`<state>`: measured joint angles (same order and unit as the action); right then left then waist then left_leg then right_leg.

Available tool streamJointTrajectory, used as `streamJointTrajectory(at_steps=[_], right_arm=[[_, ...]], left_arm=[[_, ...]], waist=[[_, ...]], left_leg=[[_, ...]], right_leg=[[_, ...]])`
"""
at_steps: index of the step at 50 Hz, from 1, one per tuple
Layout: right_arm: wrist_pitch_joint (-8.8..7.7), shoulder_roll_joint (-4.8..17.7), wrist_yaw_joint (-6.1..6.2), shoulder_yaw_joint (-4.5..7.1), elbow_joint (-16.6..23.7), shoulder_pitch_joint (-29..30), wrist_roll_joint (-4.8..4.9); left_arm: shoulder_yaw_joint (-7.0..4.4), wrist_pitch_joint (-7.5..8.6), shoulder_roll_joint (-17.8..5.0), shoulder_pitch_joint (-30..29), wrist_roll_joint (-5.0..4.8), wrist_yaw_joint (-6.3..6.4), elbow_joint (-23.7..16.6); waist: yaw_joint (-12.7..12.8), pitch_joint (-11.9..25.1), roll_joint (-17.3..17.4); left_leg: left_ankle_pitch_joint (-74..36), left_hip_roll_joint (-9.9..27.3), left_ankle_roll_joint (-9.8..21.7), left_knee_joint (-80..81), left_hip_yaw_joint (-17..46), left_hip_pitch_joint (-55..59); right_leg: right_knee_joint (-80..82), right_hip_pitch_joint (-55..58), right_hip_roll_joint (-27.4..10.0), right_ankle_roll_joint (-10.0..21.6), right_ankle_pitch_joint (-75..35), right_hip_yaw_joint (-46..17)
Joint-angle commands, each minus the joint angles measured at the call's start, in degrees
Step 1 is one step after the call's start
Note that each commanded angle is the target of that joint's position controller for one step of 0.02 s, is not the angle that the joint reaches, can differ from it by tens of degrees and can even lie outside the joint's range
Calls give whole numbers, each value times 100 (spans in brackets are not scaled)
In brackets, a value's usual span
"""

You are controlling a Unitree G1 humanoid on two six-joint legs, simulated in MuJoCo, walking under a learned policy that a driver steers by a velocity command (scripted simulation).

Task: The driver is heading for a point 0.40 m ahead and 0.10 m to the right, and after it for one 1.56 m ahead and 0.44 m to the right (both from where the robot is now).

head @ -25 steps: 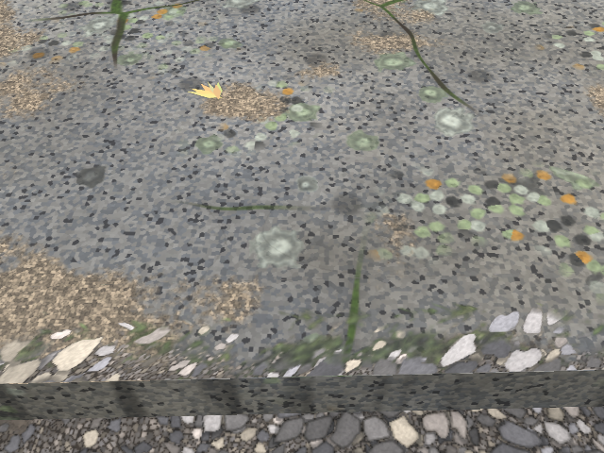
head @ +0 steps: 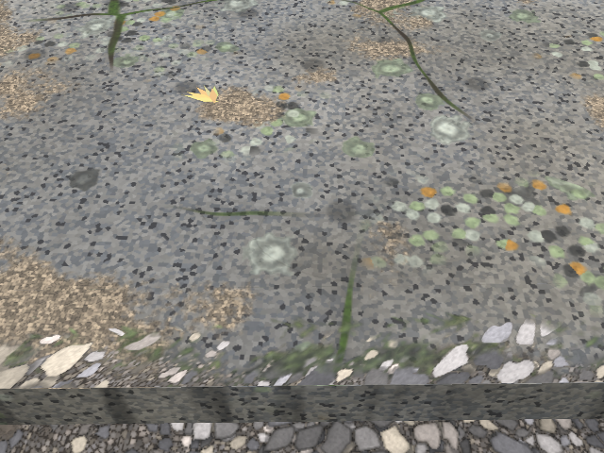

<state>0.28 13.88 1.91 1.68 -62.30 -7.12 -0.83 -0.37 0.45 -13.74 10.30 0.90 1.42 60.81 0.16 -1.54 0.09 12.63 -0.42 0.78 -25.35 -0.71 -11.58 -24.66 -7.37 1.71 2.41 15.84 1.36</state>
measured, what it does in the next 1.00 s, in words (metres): walks ahead, turning right: right foot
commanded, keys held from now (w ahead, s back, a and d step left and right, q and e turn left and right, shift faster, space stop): w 0.18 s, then w+e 0.82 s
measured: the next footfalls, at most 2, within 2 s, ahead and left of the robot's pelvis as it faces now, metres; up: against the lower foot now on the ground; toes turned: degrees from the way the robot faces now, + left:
right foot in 0.64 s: +0.38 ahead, -0.06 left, +0.00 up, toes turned -17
left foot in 1.22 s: +0.75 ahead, -0.04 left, +0.17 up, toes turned -29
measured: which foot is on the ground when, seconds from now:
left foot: down 0.00-0.64, up 0.66-1.00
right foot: down 0.00-0.22, up 0.24-0.62, down 0.64-1.00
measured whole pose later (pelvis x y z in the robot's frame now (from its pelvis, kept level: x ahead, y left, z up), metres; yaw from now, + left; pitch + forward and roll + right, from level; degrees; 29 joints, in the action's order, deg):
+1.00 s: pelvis +0.40 -0.03 +0.00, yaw -25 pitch +4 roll +0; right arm -0.9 10.1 1.2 -0.2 -41.7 -3.0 -4.0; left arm -2.3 4.1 -13.3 24.7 1.3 0.9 55.4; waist 3.5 1.2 0.8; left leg 29.1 5.2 0.1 -116.4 0.4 -63.1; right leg -24.4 -11.7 9.9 9.4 15.6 -5.5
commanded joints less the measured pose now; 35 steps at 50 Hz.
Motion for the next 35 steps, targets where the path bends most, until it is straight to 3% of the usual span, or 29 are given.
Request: streamJointTrajectory(at_steps=[1, 3, 5, 7, 9, 10, 11, 12, 13, 14, 15, 17, 20, 24, 26, 28, 30, 31, 32, 33, 34, 35], right_arm=[[18, 423, -69, 40, 66, -151, -103], [-29, 366, -141, 21, 250, 105, -165], [-135, 369, -201, 23, 366, 152, -141], [-249, 374, -241, 40, 410, 52, -91], [-343, 229, -240, 38, 227, -543, -41], [-391, 277, -202, 75, 33, -1095, -52], [-456, 645, -132, 173, -119, -1815, -109], [-439, 1263, -120, 352, -334, -2599, -71], [-417, 986, -101, 299, -350, -2479, -125], [-454, 693, -105, 221, -153, -2030, -135], [-497, 524, -100, 172, -16, -1684, -114], [-601, 325, -68, 86, 48, -1514, -69], [-674, 262, -46, 17, -39, -1848, -52], [-676, 244, -18, -55, 11, -1773, -48], [-677, 370, 18, -56, -27, -1880, -27], [-677, 590, 62, -11, -16, -1857, -5], [-627, 747, 95, 40, 101, -1606, -7], [-584, 739, 64, 54, 236, -1396, -3], [-581, 786, -4, 87, 384, -1255, -17], [-622, 159, -87, 13, 730, -1461, -8], [-657, 510, -139, 58, 888, -1353, -45], [-689, 496, -167, 58, 1000, -1007, -67]], left_arm=[[-169, -77, -832, 410, 49, 26, -23], [-260, -77, -1017, 602, 31, 21, 14], [-280, -15, -929, 693, 47, -9, 50], [-306, 62, -892, 658, 48, -38, 41], [-326, 111, -847, 428, -21, -74, -21], [-301, 142, -704, 305, -34, -99, -88], [-208, 207, -390, -11, -50, -143, -298], [-153, 267, -202, -229, -3, -181, -585], [-276, 258, -677, -421, 126, -183, -605], [-276, 271, -554, -249, 80, -234, -499], [-248, 291, -386, 17, 20, -285, -372], [-257, 267, -313, 79, 60, -336, -325], [-236, 192, -147, -174, 79, -343, -459], [-113, 197, 43, -1128, 43, -379, -932], [-65, 193, 67, -1384, 46, -377, -1093], [-123, 191, -145, -1023, 82, -342, -1069], [-229, 245, -356, -93, 117, -317, -854], [-305, 239, -427, 726, 140, -282, -607], [-464, 235, -788, 1399, 179, -215, -472], [-671, 144, -1524, 1115, 166, -135, -629], [-693, 56, -1573, 1084, 30, -164, -700], [-634, 33, -1272, 548, -11, -123, -809]], waist=[[57, -384, -546], [165, -768, -824], [152, -825, -782], [70, -755, -660], [-228, -627, -544], [-431, -513, -284], [-748, -359, 631], [-946, -211, 1876], [-755, -528, 946], [-459, -622, 383], [-227, -581, 267], [-75, -509, 243], [-79, -345, 300], [-157, -636, 458], [-188, -639, 549], [26, -325, 675], [447, 241, 813], [816, 638, 847], [1176, 971, 414], [607, 1321, -1447], [649, 1863, -680], [441, 1006, -252]], left_leg=[[1400, -49, 220, -258, 22, -411], [1176, -62, 248, -976, -217, -1023], [1124, 152, 314, -1283, -125, -1304], [1130, 193, 370, -932, -166, -1220], [546, -4, 433, -15, -410, -27], [528, -32, 456, 337, -261, 1010], [1415, 854, 630, 1109, 1050, 1911], [2391, 2003, 1121, 1921, 2944, 2511], [2306, 2260, 1217, 1850, 3021, 2181], [1981, 2065, 1087, 1821, 2529, 1861], [1465, 1867, 921, 1894, 2014, 1684], [136, 1573, 705, 1952, 1082, 1598], [-2146, 1378, 590, 1656, 123, 1685], [-3031, 1064, 507, 1663, -701, 1078], [-3835, 1073, 459, 1453, -931, 996], [-5493, 1215, 417, 739, -1059, 1240], [-6243, 1358, 435, -622, -1097, 1357], [-5822, 1365, 455, -1824, -1133, 1028], [-3985, 1161, 331, -3410, -1155, 75], [1503, -46, -6, -5905, -1125, -2085], [1484, -145, 85, -6567, 225, -2762], [967, 260, 116, -6283, 392, -3102]], right_leg=[[1297, -507, -945, 524, 2491, -1409], [1753, -460, -1571, 892, 3079, -2148], [1846, -263, -1817, 1051, 2632, -2329], [1688, -22, -1724, 1023, 2057, -2047], [1294, -544, -1364, 833, 1642, -1467], [752, -1226, -1050, 709, 1426, -1172], [-533, -2169, -481, 458, 1066, -535], [-2077, -3236, 175, 286, 1470, 248], [-3153, -3574, -106, 386, 1542, -240], [-3518, -3551, -319, 446, 1008, -486], [-3590, -3377, -455, 431, 518, -536], [-3551, -3221, -578, 310, -87, -429], [-3686, -3325, -497, 150, -483, -100], [-2314, -2929, -352, 46, -914, 431], [-1509, -2367, -141, 157, -969, 754], [-1252, -1800, 147, 408, -803, 957], [-1068, -988, 374, 752, -732, 925], [-883, -145, 433, 979, -806, 790], [-435, 903, 36, 1226, -661, 111], [-118, 2183, -1752, 2010, -1857, -2713], [684, 2278, -2048, 2519, -807, -4025], [1004, 1506, -1989, 2300, 299, -3486]])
